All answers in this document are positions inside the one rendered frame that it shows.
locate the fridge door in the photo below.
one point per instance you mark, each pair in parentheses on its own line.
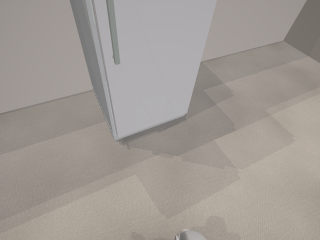
(161,44)

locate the right robot thigh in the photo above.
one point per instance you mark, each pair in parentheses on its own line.
(189,235)

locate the handle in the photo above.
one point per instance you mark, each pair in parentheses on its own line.
(113,31)

